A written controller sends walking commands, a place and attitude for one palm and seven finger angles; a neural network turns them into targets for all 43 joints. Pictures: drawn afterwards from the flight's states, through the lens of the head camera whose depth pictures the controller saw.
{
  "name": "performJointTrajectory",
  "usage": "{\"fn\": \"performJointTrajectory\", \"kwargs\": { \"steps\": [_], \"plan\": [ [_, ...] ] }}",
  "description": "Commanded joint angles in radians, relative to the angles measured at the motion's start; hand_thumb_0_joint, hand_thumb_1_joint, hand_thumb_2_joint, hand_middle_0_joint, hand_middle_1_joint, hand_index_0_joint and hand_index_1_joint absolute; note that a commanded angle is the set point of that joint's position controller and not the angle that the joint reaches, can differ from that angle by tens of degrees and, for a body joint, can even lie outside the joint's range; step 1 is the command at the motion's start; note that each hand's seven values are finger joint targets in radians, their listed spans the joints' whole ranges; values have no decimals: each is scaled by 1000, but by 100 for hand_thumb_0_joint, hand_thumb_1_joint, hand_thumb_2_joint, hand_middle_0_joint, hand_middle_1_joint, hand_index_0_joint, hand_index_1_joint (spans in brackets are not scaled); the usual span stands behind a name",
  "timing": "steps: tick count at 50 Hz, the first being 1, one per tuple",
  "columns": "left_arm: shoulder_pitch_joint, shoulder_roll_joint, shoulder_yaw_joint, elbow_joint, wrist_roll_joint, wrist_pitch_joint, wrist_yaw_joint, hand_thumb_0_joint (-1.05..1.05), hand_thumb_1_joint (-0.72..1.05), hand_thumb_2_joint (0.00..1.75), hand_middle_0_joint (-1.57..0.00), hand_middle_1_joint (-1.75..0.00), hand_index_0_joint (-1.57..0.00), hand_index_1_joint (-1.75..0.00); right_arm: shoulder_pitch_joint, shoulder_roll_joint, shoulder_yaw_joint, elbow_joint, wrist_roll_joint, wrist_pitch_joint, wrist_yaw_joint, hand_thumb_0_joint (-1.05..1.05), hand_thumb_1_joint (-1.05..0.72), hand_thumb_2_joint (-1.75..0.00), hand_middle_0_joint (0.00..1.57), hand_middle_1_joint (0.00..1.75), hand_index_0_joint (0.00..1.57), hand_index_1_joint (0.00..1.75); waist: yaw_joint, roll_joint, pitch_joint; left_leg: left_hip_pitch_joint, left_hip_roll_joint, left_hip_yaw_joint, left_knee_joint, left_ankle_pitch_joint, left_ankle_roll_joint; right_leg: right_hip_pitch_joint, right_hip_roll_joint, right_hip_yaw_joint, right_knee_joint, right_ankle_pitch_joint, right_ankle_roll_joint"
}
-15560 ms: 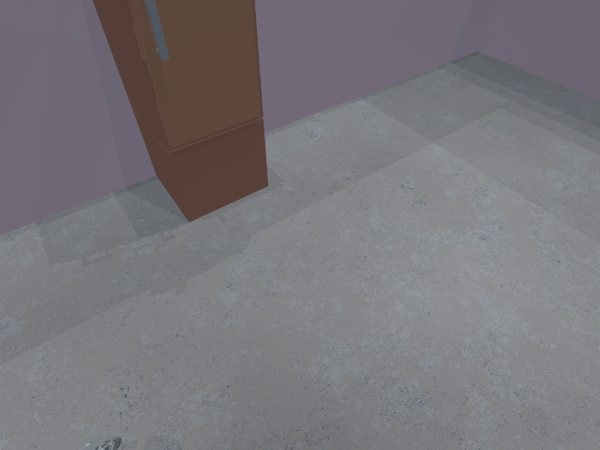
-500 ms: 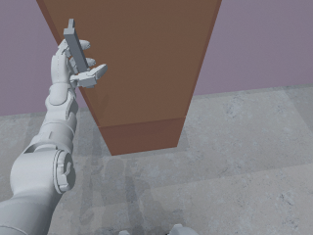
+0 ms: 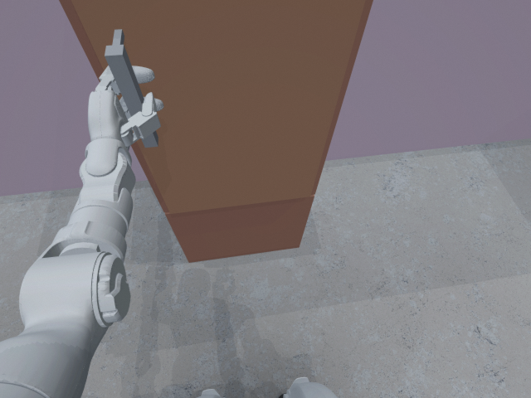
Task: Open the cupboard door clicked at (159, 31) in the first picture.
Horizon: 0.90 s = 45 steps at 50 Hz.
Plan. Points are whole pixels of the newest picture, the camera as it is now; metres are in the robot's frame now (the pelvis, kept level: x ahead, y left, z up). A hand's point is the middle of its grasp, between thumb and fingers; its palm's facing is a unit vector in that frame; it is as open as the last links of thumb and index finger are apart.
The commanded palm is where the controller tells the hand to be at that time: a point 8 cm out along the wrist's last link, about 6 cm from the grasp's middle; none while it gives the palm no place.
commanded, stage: pull the door open along its arc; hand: left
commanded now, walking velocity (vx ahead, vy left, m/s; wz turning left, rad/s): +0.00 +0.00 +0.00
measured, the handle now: (136, 94) +0.56 +0.16 +0.11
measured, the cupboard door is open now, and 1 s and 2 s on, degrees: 0 40 37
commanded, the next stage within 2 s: open thumb and fingers to let go in 1.10 s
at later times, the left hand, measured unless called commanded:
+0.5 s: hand (190, 190) +0.37 +0.07 +0.12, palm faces +0.21 -0.97 +0.10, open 6.3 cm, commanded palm +0.31 +0.14 +0.11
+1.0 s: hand (243, 235) +0.30 +0.01 +0.12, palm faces +0.24 -0.97 -0.04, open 6.6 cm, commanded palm +0.22 +0.03 +0.11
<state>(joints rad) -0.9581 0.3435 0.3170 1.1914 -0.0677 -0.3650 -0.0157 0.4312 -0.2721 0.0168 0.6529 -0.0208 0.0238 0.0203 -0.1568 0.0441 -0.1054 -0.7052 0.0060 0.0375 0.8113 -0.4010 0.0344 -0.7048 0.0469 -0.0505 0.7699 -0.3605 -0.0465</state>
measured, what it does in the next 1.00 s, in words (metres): shifts its weight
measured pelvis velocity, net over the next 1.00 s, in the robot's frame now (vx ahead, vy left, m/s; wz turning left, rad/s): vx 0.03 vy -0.04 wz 0.04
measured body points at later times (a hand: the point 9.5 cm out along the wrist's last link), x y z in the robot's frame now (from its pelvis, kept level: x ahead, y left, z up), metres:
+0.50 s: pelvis +0.02 -0.01 +0.02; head +0.04 -0.03 +0.47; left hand +0.35 +0.12 +0.12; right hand +0.16 -0.24 -0.08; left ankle -0.01 +0.10 -0.70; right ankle +0.00 -0.09 -0.70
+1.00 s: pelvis +0.03 -0.04 +0.02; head +0.02 -0.08 +0.47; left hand +0.28 +0.06 +0.13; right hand +0.21 -0.24 -0.08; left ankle -0.01 +0.10 -0.70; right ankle +0.00 -0.09 -0.70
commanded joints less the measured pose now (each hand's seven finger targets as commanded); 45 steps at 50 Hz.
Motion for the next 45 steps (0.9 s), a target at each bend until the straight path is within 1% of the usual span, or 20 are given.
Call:
{"fn": "performJointTrajectory", "kwargs": {
  "steps": [1,4,6,8,9,12,15,16,17,19,20,22,23,25,27,30,32,36,41,45],
  "plan": [
    [-358,178,4,-282,-10,-72,-19,0,90,90,-40,-135,-40,-135,127,-151,-62,-83,8,-16,-3,0,-90,-90,20,30,20,30,27,5,-462,292,-11,-56,-60,434,-1,256,9,38,-64,452,22],
    [-243,156,5,-360,-33,-61,-27,0,90,90,-40,-135,-40,-135,108,-146,-66,-106,16,-12,0,0,-90,-90,20,30,20,30,52,-3,-462,301,-12,-43,-69,476,2,304,11,41,-70,508,22],
    [-146,129,-3,-416,-50,-41,-31,0,90,90,-40,-135,-40,-135,87,-140,-67,-126,23,-12,2,0,-90,-90,20,30,20,30,71,-46,-442,270,-15,-29,-84,468,8,366,10,46,-80,552,24],
    [-47,112,-9,-526,-61,-32,-30,0,90,90,-40,-135,-40,-135,66,-133,-70,-143,30,-16,5,0,-90,-90,20,30,20,30,96,-1,-459,300,-16,-19,-93,519,9,401,3,49,-80,602,22],
    [8,91,-22,-576,-66,-23,-27,0,90,90,-40,-135,-40,-135,55,-128,-71,-150,32,-19,8,0,-90,-90,20,30,20,30,105,-18,-454,306,-15,-17,-99,536,9,420,1,47,-82,625,22],
    [203,12,-71,-743,-85,7,-18,0,90,90,-40,-135,-40,-135,5,-114,-72,-183,40,-35,14,0,-90,-90,20,30,20,30,134,-41,-422,309,-15,-5,-121,549,11,467,-7,45,-93,664,23],
    [383,-11,-81,-884,-94,45,-1,0,90,90,-40,-135,-40,-135,-51,-103,-67,-204,47,-44,11,0,-90,-90,20,30,20,30,157,-89,-366,293,-19,7,-153,493,9,511,-20,48,-113,678,31],
    [391,-64,24,-984,-156,62,134,0,90,90,-40,-135,-40,-135,-112,-71,-66,-219,45,-52,14,0,-90,-90,20,30,20,30,215,-71,-345,284,-25,12,-157,463,-5,511,-20,34,-140,630,32],
    [460,-117,-54,-1031,-122,78,203,0,90,90,-40,-135,-40,-135,-137,-67,-58,-219,35,-58,18,0,-90,-90,20,30,20,30,204,-72,-319,299,-25,8,-167,454,-10,513,-19,30,-138,593,30],
    [602,-153,-72,-1105,-89,114,303,0,90,90,-40,-135,-40,-135,-165,-59,-57,-223,23,-53,24,0,-90,-90,20,30,20,30,211,-126,-300,304,-18,6,-183,452,-16,532,-28,25,-141,585,31],
    [649,-176,-94,-1156,-69,135,343,0,90,90,-40,-135,-40,-135,-191,-53,-54,-232,17,-45,24,0,-90,-90,20,30,20,30,218,-113,-301,309,-18,10,-187,450,-19,552,-36,33,-145,602,33],
    [665,-200,-134,-1241,-15,175,426,0,90,90,-40,-135,-40,-135,-228,-39,-51,-233,6,-26,16,0,-90,-90,20,30,20,30,214,-107,-290,330,-14,5,-191,446,-21,565,-44,39,-151,588,31],
    [683,-241,-177,-1282,6,200,462,0,90,90,-40,-135,-40,-135,-251,-29,-48,-239,3,-15,14,0,-90,-90,20,30,20,30,210,-88,-275,342,-11,6,-196,436,-22,560,-50,45,-159,579,32],
    [728,-300,-231,-1321,39,252,530,0,90,90,-40,-135,-40,-135,-283,-17,-42,-246,-5,7,5,0,-90,-90,20,30,20,30,205,-118,-244,352,-11,0,-200,414,-24,570,-61,50,-182,577,36],
    [754,-347,-288,-1355,79,297,586,0,90,90,-40,-135,-40,-135,-315,-5,-38,-245,-13,33,-5,0,-90,-90,20,30,20,30,196,-147,-217,363,-10,-10,-205,390,-24,572,-67,51,-203,542,34],
    [778,-435,-381,-1381,137,356,652,0,90,90,-40,-135,-40,-135,-361,13,-31,-242,-20,58,-5,0,-90,-90,20,30,20,30,187,-125,-193,386,-13,-17,-194,389,-26,560,-78,53,-217,555,33],
    [800,-492,-430,-1376,153,392,671,0,90,90,-40,-135,-40,-135,-387,22,-27,-235,-21,68,-2,0,-90,-90,20,30,20,30,189,-107,-180,402,-15,-22,-189,382,-29,547,-76,45,-225,534,25],
    [835,-540,-481,-1404,123,419,658,0,90,90,-40,-135,-40,-135,-424,28,-19,-230,-18,78,-3,0,-90,-90,20,30,20,30,184,-121,-168,415,-24,-32,-184,354,-31,561,-91,60,-246,561,36],
    [976,-629,-589,-1503,120,446,628,0,90,90,-40,-135,-40,-135,-424,37,-17,-248,-19,81,17,0,-90,-90,20,30,20,30,193,-106,-199,435,-19,-41,-168,408,-38,596,-99,45,-204,720,39],
    [1091,-666,-655,-1599,106,471,603,0,90,90,-40,-135,-40,-135,-431,37,-14,-258,-11,75,36,0,-90,-90,20,30,20,30,189,-112,-194,443,-16,-48,-152,419,-40,598,-104,39,-198,763,40]
  ]
}}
